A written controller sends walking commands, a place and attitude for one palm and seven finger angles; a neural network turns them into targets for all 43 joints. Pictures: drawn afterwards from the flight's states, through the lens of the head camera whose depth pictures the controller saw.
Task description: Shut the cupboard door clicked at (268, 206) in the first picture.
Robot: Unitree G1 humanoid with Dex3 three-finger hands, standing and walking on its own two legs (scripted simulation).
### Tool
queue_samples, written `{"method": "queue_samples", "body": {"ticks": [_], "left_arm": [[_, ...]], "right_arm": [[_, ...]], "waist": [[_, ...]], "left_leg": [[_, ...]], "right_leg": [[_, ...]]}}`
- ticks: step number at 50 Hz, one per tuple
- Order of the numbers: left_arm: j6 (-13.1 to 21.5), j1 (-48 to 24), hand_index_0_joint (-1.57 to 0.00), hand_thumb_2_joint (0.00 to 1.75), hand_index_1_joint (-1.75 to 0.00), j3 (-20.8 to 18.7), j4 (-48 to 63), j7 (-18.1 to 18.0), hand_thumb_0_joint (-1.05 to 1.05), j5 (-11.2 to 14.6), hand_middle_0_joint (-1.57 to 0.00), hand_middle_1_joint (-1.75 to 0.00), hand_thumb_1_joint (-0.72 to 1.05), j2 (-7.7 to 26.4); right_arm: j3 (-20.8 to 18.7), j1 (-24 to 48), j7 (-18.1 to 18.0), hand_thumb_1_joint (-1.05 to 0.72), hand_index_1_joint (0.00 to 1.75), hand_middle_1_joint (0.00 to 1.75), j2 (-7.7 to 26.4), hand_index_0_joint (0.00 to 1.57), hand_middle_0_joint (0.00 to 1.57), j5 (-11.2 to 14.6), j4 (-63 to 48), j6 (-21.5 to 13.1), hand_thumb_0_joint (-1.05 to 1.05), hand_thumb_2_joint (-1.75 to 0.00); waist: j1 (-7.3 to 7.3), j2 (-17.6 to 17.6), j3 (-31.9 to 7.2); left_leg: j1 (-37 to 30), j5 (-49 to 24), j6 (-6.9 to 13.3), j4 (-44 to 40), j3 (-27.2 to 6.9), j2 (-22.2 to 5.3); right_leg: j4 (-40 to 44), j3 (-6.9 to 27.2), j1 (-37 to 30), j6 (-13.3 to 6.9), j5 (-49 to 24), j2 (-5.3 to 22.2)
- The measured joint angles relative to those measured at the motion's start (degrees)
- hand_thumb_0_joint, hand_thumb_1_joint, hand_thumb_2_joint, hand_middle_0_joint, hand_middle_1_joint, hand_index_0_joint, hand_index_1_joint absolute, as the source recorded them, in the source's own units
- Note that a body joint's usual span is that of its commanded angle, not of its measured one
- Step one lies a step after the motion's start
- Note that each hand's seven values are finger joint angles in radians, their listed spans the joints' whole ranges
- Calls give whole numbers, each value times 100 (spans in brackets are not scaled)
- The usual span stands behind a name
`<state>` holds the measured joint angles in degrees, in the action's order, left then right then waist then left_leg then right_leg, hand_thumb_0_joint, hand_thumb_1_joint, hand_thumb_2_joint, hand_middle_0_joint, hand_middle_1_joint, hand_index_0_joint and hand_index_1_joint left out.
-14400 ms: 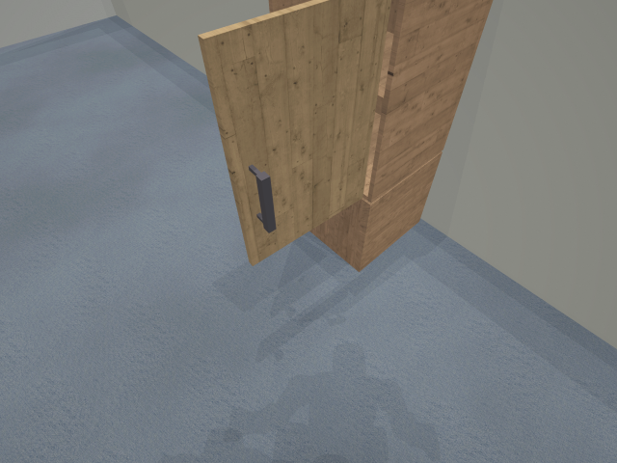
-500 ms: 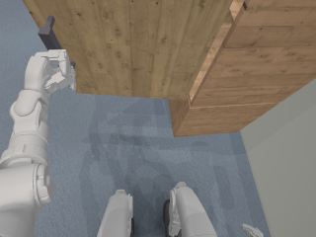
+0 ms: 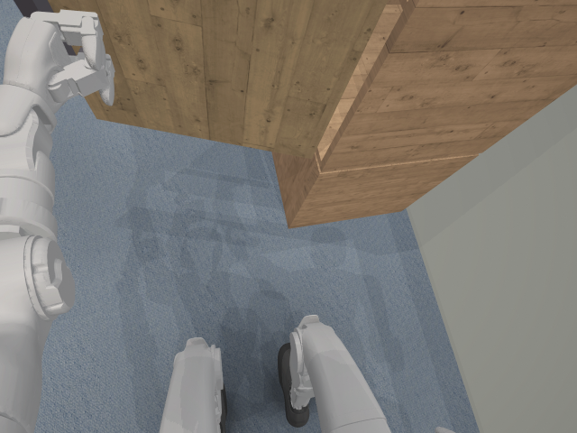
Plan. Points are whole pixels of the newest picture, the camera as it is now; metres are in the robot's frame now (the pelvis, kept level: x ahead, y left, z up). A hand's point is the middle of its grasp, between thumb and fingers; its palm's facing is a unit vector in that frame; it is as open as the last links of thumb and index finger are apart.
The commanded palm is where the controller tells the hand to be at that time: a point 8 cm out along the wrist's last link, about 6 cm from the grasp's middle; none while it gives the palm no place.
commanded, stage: push the door shut along its arc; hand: left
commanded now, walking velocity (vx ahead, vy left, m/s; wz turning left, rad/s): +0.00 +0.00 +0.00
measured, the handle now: (54, 20) +0.62 +0.23 +0.06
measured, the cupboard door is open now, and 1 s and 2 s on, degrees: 72 66 66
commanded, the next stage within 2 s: pull the fist back off the door in 0.50 s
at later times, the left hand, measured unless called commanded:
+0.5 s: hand (141, 38) +0.60 +0.13 +0.06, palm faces -0.32 -0.95 -0.03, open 3.0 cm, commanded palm +0.61 +0.15 +0.06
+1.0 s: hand (150, 43) +0.59 +0.12 +0.06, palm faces +0.05 -1.00 -0.03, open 3.1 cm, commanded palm +0.56 +0.15 +0.06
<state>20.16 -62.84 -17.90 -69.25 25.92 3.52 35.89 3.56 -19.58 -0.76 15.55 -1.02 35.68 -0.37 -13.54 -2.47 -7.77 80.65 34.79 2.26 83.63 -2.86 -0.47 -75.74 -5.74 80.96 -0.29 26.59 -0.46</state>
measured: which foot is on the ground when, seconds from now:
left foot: down 0.00-1.00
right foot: down 0.00-1.00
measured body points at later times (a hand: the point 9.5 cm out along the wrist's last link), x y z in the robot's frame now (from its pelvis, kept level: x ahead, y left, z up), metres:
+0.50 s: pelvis +0.01 -0.01 -0.01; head +0.22 +0.02 +0.38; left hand +0.61 +0.18 +0.06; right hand -0.01 -0.27 -0.10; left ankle +0.02 +0.09 -0.58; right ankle +0.07 -0.13 -0.58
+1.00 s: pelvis +0.01 -0.02 +0.00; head +0.20 +0.00 +0.41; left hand +0.59 +0.17 +0.06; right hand -0.02 -0.26 -0.10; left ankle +0.02 +0.09 -0.58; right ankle +0.07 -0.13 -0.58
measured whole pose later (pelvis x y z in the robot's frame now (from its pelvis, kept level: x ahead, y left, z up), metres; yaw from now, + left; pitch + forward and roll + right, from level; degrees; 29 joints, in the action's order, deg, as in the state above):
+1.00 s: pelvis +0.01 -0.02 +0.00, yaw -1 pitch +33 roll -4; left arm 20.8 -64.9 -24.4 -69.4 3.0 -2.6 30.7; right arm 3.8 -22.9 4.1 13.0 -3.8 34.6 0.1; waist -15.9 -3.8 -7.4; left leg 80.2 34.6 0.9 81.7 -2.2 -2.0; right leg -74.9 -5.0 81.9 -1.6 26.2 -2.0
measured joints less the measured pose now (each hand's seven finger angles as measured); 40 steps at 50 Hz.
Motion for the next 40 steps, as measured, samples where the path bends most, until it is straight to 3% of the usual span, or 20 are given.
{"method": "queue_samples", "body": {"ticks": [7, 12, 20, 24, 31, 33, 36, 38, 40], "left_arm": [[-161, -309, -130, 90, -150, -60, -215, 58, 2, -93, -130, -150, 90, 150], [-250, -616, -130, 90, -150, 109, -324, 113, 2, -180, -130, -150, 90, 248], [-468, -975, -130, 90, -150, -75, -309, 226, 2, -320, -130, -150, 90, 437], [-533, -1022, -130, 90, -150, -170, -331, 306, 0, -389, -130, -150, 88, 576], [-785, -1375, -131, 90, -150, 72, -484, 412, -1, -464, -130, -150, 86, 812], [-843, -1373, -132, 89, -150, -243, -464, 49, 0, -383, -130, -150, 83, 656], [-794, -1228, -132, 88, -150, -535, -271, -947, 0, -208, -130, -150, 82, 264], [-613, -1037, -132, 89, -150, -589, -21, -1622, 0, -282, -130, -150, 82, -79], [-399, -836, -131, 89, -150, -576, 85, -2174, 0, -512, -130, -150, 82, -306]], "right_arm": [[87, -50, 0, -90, 30, 30, -65, 20, 20, -14, -19, 1, 0, -90], [99, -55, -15, -90, 30, 30, -66, 20, 21, -41, 7, -45, 0, -90], [105, -39, -58, -90, 30, 30, -36, 20, 20, -73, -80, -98, 0, -90], [137, -76, -68, -90, 30, 30, -31, 20, 20, -66, -113, -89, 0, -90], [183, -85, -89, -90, 30, 30, -74, 20, 20, -72, -41, -152, 0, -90], [165, -177, -56, -90, 30, 30, -70, 20, 20, -143, -130, -162, 0, -90], [131, -289, 110, -90, 30, 30, -104, 20, 20, -239, -229, -156, 0, -90], [107, -342, 248, -90, 30, 30, -144, 20, 20, -320, -252, -151, 0, -90], [86, -353, 385, -90, 30, 30, -178, 20, 20, -375, -237, -125, 0, -90]], "waist": [[-106, -19, 37], [-177, -43, 60], [-402, -68, 77], [-425, -68, 103], [-461, -47, 137], [-412, -76, 95], [-321, -75, 82], [-261, -68, 67], [-245, -88, 43]], "left_leg": [[35, 39, 0, 19, 11, -33], [159, 65, -19, 86, -16, -40], [377, 137, -46, 219, -8, -112], [389, 167, -53, 241, 25, -144], [503, 160, -84, 303, -20, -149], [570, 155, -96, 321, -51, -162], [570, 118, -115, 273, -56, -166], [535, 84, -124, 213, -49, -162], [490, 60, -132, 163, -42, -152]], "right_leg": [[-18, 12, 53, -7, 21, -34], [-81, -14, 173, -24, 47, -40], [-207, -8, 426, -57, 79, -109], [-252, 24, 473, -67, 96, -140], [-311, -20, 578, -101, 97, -142], [-300, -48, 628, -108, 81, -156], [-245, -52, 622, -110, 43, -161], [-195, -44, 591, -111, 16, -157], [-161, -36, 550, -114, 3, -149]]}}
